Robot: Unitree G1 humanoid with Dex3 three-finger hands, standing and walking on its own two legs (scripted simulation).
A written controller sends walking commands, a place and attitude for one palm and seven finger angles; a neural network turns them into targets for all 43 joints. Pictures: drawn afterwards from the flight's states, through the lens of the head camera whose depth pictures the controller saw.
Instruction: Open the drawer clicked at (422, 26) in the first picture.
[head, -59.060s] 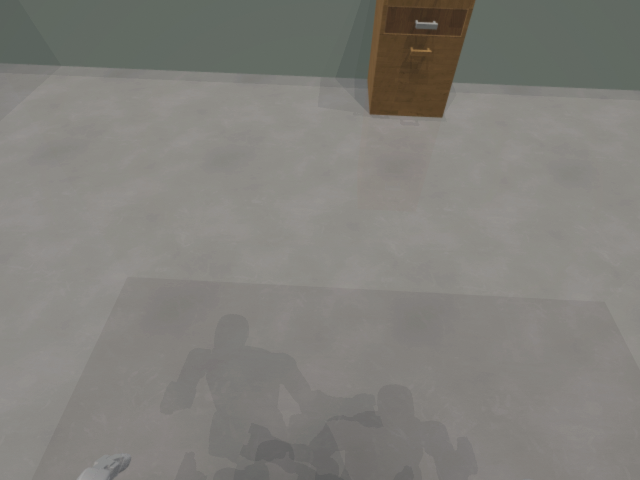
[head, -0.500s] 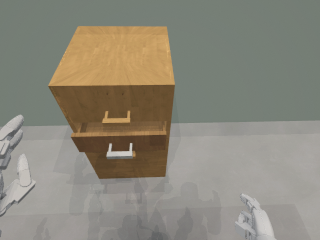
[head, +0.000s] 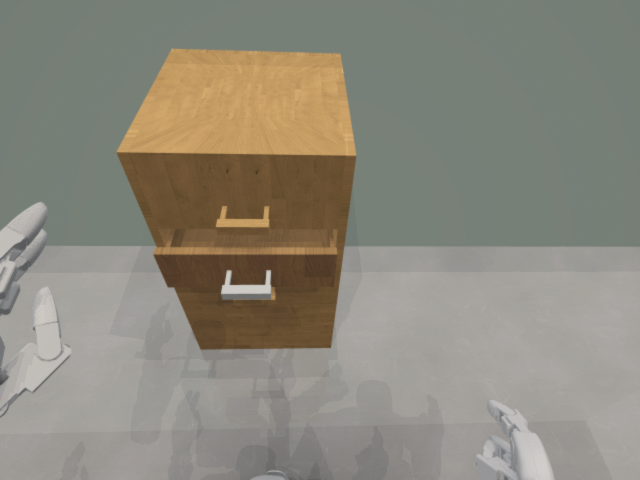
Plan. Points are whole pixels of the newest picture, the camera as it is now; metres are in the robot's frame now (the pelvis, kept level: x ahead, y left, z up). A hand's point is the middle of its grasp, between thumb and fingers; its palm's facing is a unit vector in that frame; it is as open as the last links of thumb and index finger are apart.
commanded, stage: step back with the hand held close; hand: left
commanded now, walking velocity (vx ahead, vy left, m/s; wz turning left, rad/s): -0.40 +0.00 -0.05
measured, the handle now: (247, 283) +0.54 +0.17 -0.23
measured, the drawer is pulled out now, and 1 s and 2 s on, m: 0.07 0.07 0.07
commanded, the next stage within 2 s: stop stepping back and stand still in 0.34 s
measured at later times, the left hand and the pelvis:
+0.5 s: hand (23, 437) +0.13 +0.22 +0.18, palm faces +0.18 -0.85 -0.50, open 7.4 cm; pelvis -0.09 +0.02 +0.00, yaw -7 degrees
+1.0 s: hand out of the picture +0.07 +0.25 +0.18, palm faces +0.33 -0.84 -0.44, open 7.4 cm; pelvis -0.15 +0.03 +0.00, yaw -6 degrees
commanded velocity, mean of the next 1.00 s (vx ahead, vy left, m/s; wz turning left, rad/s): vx -0.12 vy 0.01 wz -0.01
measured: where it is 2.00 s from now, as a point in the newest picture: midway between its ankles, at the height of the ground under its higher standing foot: outside the picture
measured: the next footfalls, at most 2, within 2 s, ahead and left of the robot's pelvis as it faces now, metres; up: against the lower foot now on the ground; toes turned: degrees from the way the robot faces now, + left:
right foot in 0.42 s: -0.20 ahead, -0.09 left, +0.00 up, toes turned -7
left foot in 0.54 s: +0.04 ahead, +0.08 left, +0.00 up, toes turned -7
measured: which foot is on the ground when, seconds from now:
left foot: down 0.00-0.44, up 0.46-0.52, down 0.54-0.78, up 0.80-0.96, down 0.98-1.00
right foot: down 0.00-0.08, up 0.10-0.40, down 0.42-0.58, up 0.60-0.72, down 0.74-1.00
